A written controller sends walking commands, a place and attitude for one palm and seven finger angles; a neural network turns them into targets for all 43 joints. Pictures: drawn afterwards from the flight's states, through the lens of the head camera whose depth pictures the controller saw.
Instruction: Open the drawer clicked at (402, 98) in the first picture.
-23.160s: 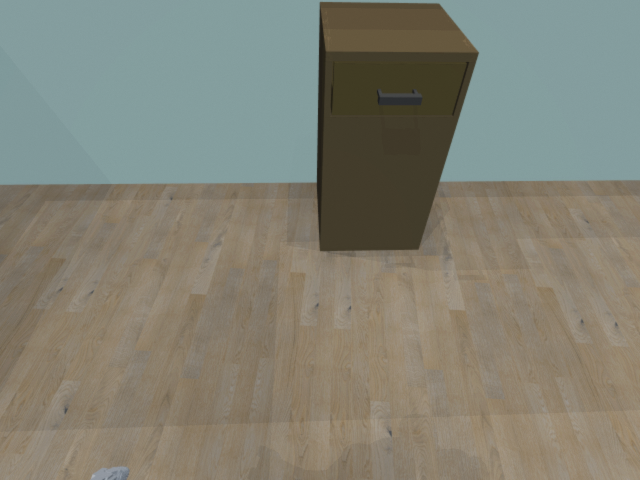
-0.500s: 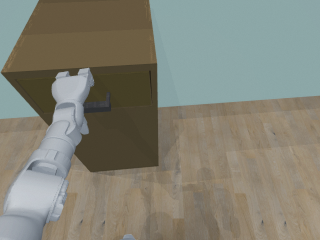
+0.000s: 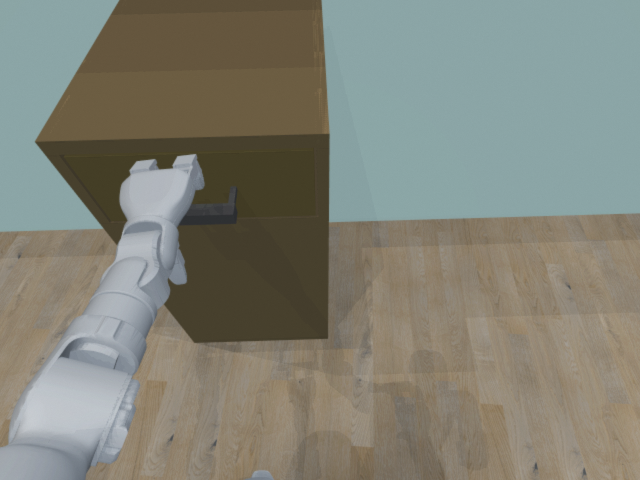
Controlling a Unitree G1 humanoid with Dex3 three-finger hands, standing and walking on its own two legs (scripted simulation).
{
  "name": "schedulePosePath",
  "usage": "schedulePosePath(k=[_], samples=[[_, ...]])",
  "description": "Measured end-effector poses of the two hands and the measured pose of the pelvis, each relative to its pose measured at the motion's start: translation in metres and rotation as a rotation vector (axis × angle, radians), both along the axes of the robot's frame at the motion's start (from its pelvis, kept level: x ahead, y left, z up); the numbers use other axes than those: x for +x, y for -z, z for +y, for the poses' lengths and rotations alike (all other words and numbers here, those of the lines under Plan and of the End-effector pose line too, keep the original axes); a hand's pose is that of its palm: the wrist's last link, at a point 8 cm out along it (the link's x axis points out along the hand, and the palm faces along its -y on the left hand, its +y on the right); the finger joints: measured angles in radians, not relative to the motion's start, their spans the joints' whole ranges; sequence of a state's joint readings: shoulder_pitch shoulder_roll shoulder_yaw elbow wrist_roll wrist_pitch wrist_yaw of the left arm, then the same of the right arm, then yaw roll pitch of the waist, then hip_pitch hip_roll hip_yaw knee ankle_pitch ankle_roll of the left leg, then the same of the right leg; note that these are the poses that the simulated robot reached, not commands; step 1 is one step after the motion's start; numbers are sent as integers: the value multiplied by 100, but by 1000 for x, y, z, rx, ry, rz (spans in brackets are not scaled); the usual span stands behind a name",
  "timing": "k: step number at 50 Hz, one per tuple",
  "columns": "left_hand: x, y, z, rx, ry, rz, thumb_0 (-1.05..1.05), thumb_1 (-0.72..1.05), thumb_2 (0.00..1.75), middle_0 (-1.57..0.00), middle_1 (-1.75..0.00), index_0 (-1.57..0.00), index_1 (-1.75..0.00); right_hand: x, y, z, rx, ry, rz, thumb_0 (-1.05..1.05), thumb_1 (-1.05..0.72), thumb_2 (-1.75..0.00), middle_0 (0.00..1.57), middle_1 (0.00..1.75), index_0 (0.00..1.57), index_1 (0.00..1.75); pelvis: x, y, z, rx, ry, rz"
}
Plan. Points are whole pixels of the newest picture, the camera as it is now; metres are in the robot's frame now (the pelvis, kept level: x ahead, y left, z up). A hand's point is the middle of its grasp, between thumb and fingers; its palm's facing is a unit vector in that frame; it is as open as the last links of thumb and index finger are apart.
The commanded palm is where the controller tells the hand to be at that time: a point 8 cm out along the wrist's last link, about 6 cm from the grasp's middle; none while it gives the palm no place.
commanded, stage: re-aim the fingers above the handle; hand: left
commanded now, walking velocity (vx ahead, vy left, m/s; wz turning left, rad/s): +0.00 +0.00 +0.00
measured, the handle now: (199, 203) +0.54 +0.20 -0.02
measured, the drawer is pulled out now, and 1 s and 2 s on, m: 0.00 0.00 0.00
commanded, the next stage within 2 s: lower the fingers behind the handle in 1.70 s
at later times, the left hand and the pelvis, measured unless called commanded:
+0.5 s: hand (174, 230) +0.44 +0.20 +0.03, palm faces -0.10 -0.05 -0.99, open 13.9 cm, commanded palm +0.44 +0.19 +0.10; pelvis -0.02 +0.01 +0.00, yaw +0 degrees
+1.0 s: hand (187, 231) +0.44 +0.18 +0.03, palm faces -0.12 -0.07 -0.99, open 13.8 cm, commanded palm +0.45 +0.20 +0.10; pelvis -0.01 +0.02 +0.00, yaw +0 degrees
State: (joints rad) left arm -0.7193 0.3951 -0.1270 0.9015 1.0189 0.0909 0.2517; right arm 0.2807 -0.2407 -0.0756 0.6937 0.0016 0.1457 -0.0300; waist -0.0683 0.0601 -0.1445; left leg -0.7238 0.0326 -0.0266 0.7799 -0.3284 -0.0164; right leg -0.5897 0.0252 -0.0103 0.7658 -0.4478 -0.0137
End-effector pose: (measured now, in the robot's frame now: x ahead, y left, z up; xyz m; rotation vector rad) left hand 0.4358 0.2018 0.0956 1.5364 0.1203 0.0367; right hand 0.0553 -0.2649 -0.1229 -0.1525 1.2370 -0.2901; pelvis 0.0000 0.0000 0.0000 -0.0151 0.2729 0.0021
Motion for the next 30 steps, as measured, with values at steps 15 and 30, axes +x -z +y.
schedulePosePath(k=[15, 30], samples=[[0, 0, 0, 14, 36, -53, 0, -49, 31, -32, -120, -31, -120, -54, 2, 3, -11, 83, 55, 1, -91, -90, 20, 30, 20, 30, -13, 2, 4, 4, 39, 7], [2, -5, -37, -66, 233, -67, -1, -49, 31, -33, -120, -32, -120, -56, -5, 6, -68, 53, 49, 1, -91, -90, 20, 30, 20, 30, -18, 4, 16, -13, 12, 7]])
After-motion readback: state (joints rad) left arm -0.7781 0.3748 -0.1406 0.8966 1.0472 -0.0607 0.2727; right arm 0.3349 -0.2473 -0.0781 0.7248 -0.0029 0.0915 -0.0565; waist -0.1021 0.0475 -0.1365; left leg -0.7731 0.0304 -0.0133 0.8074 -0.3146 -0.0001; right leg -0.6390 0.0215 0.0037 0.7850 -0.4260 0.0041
